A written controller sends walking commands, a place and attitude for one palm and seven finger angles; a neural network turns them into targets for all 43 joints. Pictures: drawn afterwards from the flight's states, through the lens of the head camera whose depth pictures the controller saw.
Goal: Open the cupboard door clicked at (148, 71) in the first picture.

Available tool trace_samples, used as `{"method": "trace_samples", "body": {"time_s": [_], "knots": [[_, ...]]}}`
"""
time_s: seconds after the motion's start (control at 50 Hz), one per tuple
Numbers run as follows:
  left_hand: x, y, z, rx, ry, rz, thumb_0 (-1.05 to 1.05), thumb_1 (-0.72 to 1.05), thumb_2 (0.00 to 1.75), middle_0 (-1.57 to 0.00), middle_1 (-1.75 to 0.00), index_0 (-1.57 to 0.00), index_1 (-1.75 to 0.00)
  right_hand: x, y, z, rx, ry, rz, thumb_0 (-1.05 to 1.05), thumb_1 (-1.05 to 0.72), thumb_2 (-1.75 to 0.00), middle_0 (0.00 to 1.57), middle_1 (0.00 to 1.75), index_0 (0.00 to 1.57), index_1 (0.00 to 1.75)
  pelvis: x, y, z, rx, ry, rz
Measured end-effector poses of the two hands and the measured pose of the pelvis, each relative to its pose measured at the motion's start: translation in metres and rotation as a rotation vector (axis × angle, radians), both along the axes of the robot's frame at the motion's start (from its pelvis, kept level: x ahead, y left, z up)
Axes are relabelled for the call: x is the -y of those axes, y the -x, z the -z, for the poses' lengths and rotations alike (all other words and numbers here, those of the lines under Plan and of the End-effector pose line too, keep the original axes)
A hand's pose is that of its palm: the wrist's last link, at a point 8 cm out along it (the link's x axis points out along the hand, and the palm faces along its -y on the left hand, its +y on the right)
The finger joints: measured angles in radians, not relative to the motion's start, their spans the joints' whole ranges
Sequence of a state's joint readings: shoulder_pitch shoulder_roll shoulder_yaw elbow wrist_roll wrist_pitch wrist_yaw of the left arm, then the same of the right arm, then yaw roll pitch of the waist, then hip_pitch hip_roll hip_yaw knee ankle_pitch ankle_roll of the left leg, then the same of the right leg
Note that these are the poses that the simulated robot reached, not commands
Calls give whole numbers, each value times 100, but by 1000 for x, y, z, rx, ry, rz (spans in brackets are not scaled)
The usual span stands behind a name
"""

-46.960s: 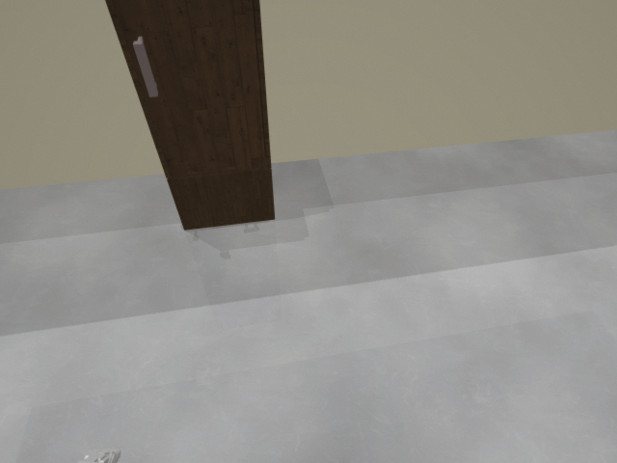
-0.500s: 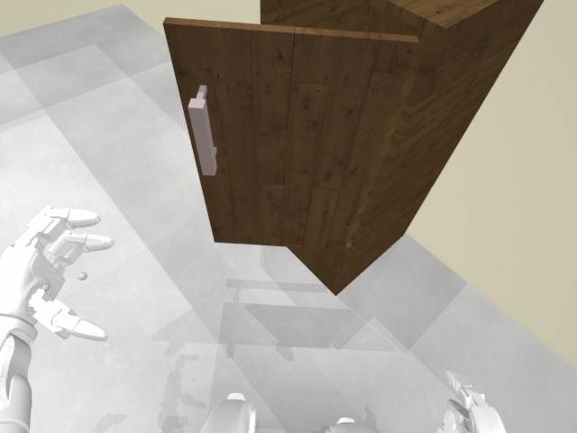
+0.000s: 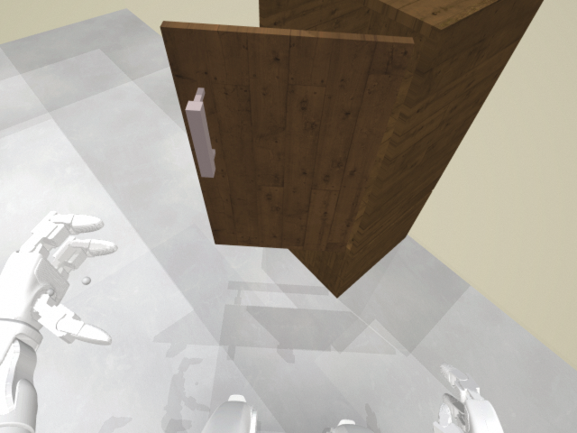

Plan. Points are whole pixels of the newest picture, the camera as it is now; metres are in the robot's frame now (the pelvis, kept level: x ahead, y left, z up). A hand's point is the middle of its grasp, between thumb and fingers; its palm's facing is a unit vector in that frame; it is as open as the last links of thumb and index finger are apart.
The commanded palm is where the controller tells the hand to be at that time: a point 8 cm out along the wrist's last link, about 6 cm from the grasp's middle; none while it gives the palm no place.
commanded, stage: move the hooked fingers beside the handle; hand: left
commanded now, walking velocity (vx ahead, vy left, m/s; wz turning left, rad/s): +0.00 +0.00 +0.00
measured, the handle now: (204, 134) +0.58 +0.19 +0.05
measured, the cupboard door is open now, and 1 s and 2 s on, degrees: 46 46 46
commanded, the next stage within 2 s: none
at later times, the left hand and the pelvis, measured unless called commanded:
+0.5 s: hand (112, 233) +0.35 +0.27 +0.06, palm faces +0.01 -1.00 -0.02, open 14.0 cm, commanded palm +0.34 +0.31 +0.06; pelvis +0.00 +0.00 +0.00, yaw -1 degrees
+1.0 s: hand (140, 193) +0.43 +0.26 +0.05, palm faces +0.02 -1.00 -0.01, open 14.0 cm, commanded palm +0.42 +0.30 +0.05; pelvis +0.00 +0.01 -0.01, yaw -2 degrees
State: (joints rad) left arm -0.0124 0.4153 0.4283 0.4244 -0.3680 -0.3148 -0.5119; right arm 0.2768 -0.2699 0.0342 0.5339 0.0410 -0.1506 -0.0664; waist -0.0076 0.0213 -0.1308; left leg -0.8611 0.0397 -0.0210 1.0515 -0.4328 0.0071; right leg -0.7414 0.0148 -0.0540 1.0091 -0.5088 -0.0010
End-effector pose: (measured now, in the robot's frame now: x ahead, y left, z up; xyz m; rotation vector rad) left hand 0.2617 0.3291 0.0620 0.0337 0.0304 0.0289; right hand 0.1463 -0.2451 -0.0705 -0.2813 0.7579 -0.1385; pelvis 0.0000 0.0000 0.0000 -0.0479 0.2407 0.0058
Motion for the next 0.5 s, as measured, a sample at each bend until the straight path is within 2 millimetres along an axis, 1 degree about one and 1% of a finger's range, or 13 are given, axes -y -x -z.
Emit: {"method": "trace_samples", "body": {"time_s": [0.1, 0.2, 0.28, 0.34, 0.42, 0.5], "knots": [[-1, -6, 4, 5, 7, -9, -1, -51, 29, -30, -120, -30, -120, 3, 1, 2, -9, 17, -5, 1, -90, -89, 20, 30, 20, 30, 1, 2, 2, -3, 2, -4], [0, -27, 5, 20, 15, 1, -1, -51, 29, -30, -120, -30, -120, 7, 7, 7, -37, 36, 6, 1, -90, -89, 20, 30, 20, 30, 2, 4, 5, -9, 5, -6], [7, -43, 1, 25, 12, 33, -1, -51, 29, -30, -120, -30, -120, 9, 16, 8, -57, 34, 32, 1, -91, -89, 20, 30, 20, 30, 1, 3, 4, -13, 4, 1], [8, -52, 0, 17, 18, 32, -1, -50, 30, -30, -120, -30, -120, 10, 23, 8, -75, 30, 51, 1, -91, -89, 20, 30, 20, 30, 0, 2, 3, -18, 1, 8], [5, -63, 2, 5, 19, 9, -1, -50, 30, -30, -120, -30, -120, 12, 34, 11, -110, 29, 69, 1, -91, -89, 20, 30, 20, 30, -1, 2, 3, -25, 0, 13], [8, -70, 1, 23, 12, 15, -1, -50, 30, -30, -120, -30, -120, 13, 45, 14, -150, 29, 87, 1, -91, -89, 20, 30, 20, 30, -3, 1, 4, -33, 0, 17]]}}
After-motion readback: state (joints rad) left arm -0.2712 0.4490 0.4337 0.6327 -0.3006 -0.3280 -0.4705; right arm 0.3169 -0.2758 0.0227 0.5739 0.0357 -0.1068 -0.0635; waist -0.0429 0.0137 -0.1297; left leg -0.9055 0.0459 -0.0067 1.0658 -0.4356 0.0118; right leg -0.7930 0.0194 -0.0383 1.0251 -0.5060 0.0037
